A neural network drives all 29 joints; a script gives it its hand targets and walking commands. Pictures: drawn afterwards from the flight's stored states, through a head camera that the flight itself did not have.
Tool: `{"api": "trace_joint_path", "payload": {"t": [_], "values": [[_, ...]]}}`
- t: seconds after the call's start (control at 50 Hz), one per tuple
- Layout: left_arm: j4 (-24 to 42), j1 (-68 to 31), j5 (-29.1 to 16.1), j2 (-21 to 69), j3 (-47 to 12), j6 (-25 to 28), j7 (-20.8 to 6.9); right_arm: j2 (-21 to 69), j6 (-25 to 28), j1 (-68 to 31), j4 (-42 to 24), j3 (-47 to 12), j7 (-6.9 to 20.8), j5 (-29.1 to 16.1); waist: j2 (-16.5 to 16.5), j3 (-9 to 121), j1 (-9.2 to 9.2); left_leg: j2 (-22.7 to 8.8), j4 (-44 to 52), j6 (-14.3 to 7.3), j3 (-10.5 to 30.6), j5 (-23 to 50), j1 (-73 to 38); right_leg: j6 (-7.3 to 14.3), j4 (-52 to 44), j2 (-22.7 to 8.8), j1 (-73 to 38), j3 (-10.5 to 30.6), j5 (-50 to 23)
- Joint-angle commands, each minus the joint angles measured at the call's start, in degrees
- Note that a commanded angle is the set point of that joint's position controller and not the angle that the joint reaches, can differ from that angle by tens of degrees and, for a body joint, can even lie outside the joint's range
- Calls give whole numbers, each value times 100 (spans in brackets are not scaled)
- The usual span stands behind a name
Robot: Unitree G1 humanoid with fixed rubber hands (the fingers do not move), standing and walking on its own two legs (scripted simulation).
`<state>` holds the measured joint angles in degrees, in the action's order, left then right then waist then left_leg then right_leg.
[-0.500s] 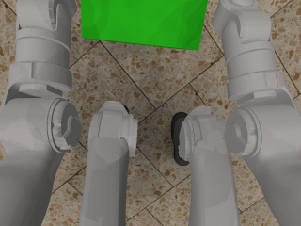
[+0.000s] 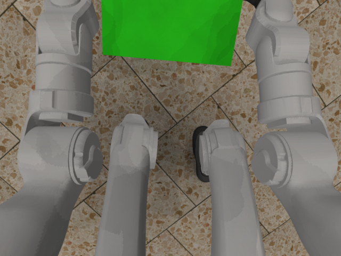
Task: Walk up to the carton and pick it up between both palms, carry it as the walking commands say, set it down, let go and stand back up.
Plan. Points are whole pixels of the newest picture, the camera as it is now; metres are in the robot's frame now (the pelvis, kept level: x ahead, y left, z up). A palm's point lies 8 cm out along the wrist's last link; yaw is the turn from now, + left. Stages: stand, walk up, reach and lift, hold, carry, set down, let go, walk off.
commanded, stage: reach and lift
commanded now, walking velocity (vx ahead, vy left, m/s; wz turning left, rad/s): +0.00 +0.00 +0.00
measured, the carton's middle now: out of the picture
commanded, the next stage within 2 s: none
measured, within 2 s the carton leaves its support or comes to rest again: neither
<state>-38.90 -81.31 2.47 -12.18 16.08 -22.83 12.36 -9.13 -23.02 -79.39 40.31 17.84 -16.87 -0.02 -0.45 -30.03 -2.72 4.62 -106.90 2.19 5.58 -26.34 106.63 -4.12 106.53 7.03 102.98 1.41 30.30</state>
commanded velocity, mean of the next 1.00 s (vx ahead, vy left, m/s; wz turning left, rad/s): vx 0.00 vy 0.00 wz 0.00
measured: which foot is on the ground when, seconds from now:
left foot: down 0.00-1.00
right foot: down 0.00-1.00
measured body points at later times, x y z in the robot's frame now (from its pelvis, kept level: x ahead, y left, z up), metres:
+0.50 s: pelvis -0.02 -0.01 +0.04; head +0.32 +0.02 +0.33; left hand +0.54 +0.19 -0.06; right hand +0.55 -0.13 -0.06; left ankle +0.15 +0.12 -0.44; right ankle +0.14 -0.13 -0.44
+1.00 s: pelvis -0.01 -0.01 +0.09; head +0.30 +0.02 +0.40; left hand +0.52 +0.19 +0.01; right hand +0.52 -0.13 +0.00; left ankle +0.15 +0.12 -0.44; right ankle +0.14 -0.13 -0.44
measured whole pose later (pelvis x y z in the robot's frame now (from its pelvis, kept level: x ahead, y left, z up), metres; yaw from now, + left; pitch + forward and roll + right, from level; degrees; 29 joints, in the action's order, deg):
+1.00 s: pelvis -0.01 -0.01 +0.09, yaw +2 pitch +17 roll -2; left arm -35.3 -71.8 2.6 -8.2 17.4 -24.7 13.0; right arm -6.2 -25.7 -71.2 37.5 18.1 -15.6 2.7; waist 0.1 -29.9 -1.6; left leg 5.2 -88.8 3.0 6.6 -22.1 83.4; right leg -3.0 89.2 6.8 80.7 2.9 25.6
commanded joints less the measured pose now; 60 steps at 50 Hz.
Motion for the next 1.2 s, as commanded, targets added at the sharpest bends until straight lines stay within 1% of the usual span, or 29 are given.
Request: {"api": "trace_joint_path", "payload": {"t": [0.0, 0.04, 0.1, 0.12, 0.14, 0.2, 0.22, 0.26, 0.32, 0.36, 0.38, 0.42, 0.46, 0.52, 0.56, 0.62, 0.64, 0.7, 0.74, 0.82, 0.9, 0.92, 0.94, 0.96, 1.0, 1.04, 1.14, 1.18], "values": [[754, -4249, -963, 5719, -2943, 188, -2315, 5505, 471, -5277, -1434, -2892, 2611, -986, 287, 13409, 21, 195, 941, -92, -720, 1961, -5227, 364, -910, 291, -2348, -710, -1303], [469, -4253, -885, 5753, -2772, 166, -2389, 5595, 432, -5197, -1058, -2666, 2610, -862, 226, 13018, 38, 191, 1053, -117, -789, 1450, -4844, 357, -1013, 260, -2391, -688, -991], [93, -4167, -775, 5856, -2533, 128, -2541, 5703, 376, -5101, -754, -2442, 2618, -664, 117, 12718, 118, 201, 1168, -126, -901, 917, -4323, 339, -1186, 220, -2624, -636, -714], [-45, -4069, -729, 5885, -2428, 114, -2595, 5758, 357, -5057, -643, -2385, 2625, -605, 76, 12648, 113, 207, 1196, -130, -938, 815, -4174, 327, -1243, 204, -2693, -609, -657], [-98, -4037, -725, 5951, -2413, 96, -2647, 5809, 343, -5047, -665, -2385, 2632, -571, 32, 12684, 143, 215, 1242, -128, -949, 747, -4106, 311, -1290, 193, -2806, -603, -664], [-210, -3879, -719, 6118, -2356, 24, -2755, 5880, 291, -5080, -749, -2382, 2658, -536, 42, 12978, 178, 236, 1343, -110, -967, 743, -4140, 285, -1397, 175, -3091, -576, -743], [-135, -3853, -747, 6148, -2395, 9, -2773, 5944, 272, -5079, -853, -2457, 2666, -580, 55, 13191, 139, 241, 1358, -109, -970, 836, -4236, 282, -1439, 170, -3240, -549, -836], [78, -3866, -841, 6228, -2542, -18, -2783, 6024, 239, -5129, -1107, -2625, 2676, -687, 80, 13628, 137, 258, 1391, -92, -965, 1054, -4475, 268, -1479, 177, -3467, -548, -1077], [547, -4024, -1004, 6209, -2788, -26, -2737, 6194, 183, -5229, -1520, -2946, 2675, -911, 39, 14262, 54, 287, 1439, -112, -937, 1416, -4896, 231, -1524, 197, -3763, -544, -1393], [729, -4060, -1051, 6131, -2876, -33, -2681, 6254, 151, -5279, -1658, -3115, 2671, -1036, 18, 14382, -47, 294, 1484, -137, -917, 1494, -5071, 214, -1572, 200, -3821, -527, -1420], [795, -4090, -1048, 6079, -2880, -29, -2658, 6276, 133, -5249, -1689, -3149, 2669, -1040, -14, 14356, -78, 297, 1511, -146, -913, 1498, -5098, 218, -1601, 203, -3841, -508, -1415], [847, -4099, -1008, 6030, -2906, -21, -2618, 6293, 125, -5116, -1576, -3147, 2677, -1059, 59, 14175, -147, 291, 1617, -147, -897, 1415, -5169, 231, -1672, 200, -3801, -483, -1326], [806, -4038, -954, 6052, -2902, -8, -2592, 6289, 138, -4946, -1411, -3054, 2693, -1013, 143, 13902, -147, 273, 1708, -132, -871, 1287, -5212, 257, -1745, 201, -3655, -475, -1187], [758, -3963, -924, 6201, -2930, -4, -2578, 6263, 179, -4755, -1265, -2920, 2728, -937, 273, 13761, -63, 260, 1857, -92, -807, 1227, -5441, 288, -1853, 208, -3543, -498, -1109], [694, -3824, -919, 6301, -2956, -16, -2588, 6298, 184, -4612, -1195, -2865, 2753, -876, 266, 13766, 17, 246, 1934, -76, -768, 1222, -5613, 300, -1921, 221, -3543, -521, -1082], [537, -3532, -930, 6501, -2992, -52, -2605, 6310, 193, -4525, -1242, -2866, 2782, -827, 241, 13850, 129, 236, 2025, -51, -736, 1309, -5802, 302, -2041, 226, -3640, -536, -1143], [561, -3491, -979, 6616, -3069, -62, -2610, 6286, 205, -4549, -1363, -2911, 2790, -830, 229, 13961, 191, 237, 2064, -41, -698, 1356, -5919, 304, -2064, 233, -3720, -545, -1191], [587, -3363, -1047, 6783, -3170, -84, -2616, 6250, 209, -4455, -1407, -2952, 2813, -816, 285, 14012, 308, 228, 2163, -2, -634, 1430, -6114, 319, -2157, 230, -3785, -536, -1276], [644, -3270, -1084, 6858, -3246, -93, -2612, 6250, 210, -4364, -1488, -3007, 2830, -827, 310, 14060, 360, 229, 2245, 17, -591, 1501, -6283, 322, -2233, 236, -3848, -527, -1360], [838, -3174, -1143, 6922, -3366, -74, -2578, 6284, 228, -4257, -1645, -3148, 2854, -870, 309, 14123, 396, 230, 2392, 25, -533, 1581, -6550, 327, -2390, 234, -4015, -493, -1450], [1076, -3275, -1134, 6762, -3437, -34, -2530, 6386, 224, -4164, -1672, -3263, 2852, -927, 263, 14088, 305, 228, 2548, -7, -520, 1535, -6672, 312, -2550, 231, -4217, -433, -1421], [1081, -3256, -1108, 6704, -3411, -27, -2518, 6408, 223, -4174, -1700, -3306, 2846, -960, 268, 14074, 208, 230, 2588, -22, -544, 1508, -6686, 307, -2599, 219, -4300, -398, -1387], [1074, -3230, -1075, 6669, -3386, -23, -2511, 6449, 211, -4083, -1582, -3302, 2853, -944, 246, 13975, 175, 226, 2637, -32, -545, 1454, -6660, 300, -2647, 210, -4316, -388, -1324], [1046, -3212, -1050, 6625, -3366, -25, -2515, 6479, 210, -4127, -1633, -3341, 2849, -965, 213, 13938, 113, 225, 2684, -51, -567, 1400, -6635, 298, -2704, 203, -4416, -359, -1287], [1100, -3237, -1048, 6640, -3389, -18, -2514, 6538, 201, -4057, -1582, -3373, 2854, -983, 208, 13887, 81, 220, 2796, -61, -577, 1295, -6690, 287, -2809, 193, -4536, -340, -1200], [1064, -3158, -1024, 6652, -3378, -32, -2527, 6600, 196, -4062, -1647, -3422, 2844, -1007, 189, 13925, 7, 232, 2896, -83, -603, 1248, -6723, 275, -2911, 187, -4737, -307, -1167], [830, -2967, -984, 6728, -3247, -33, -2617, 6723, 196, -4003, -1609, -3415, 2814, -976, 49, 13715, -79, 219, 3169, -137, -623, 1053, -6581, 244, -3202, 139, -5112, -214, -1018], [703, -2837, -972, 6789, -3194, -39, -2665, 6716, 196, -3933, -1607, -3392, 2804, -920, -14, 13606, -32, 216, 3294, -146, -606, 1007, -6569, 240, -3333, 123, -5241, -200, -979]]}}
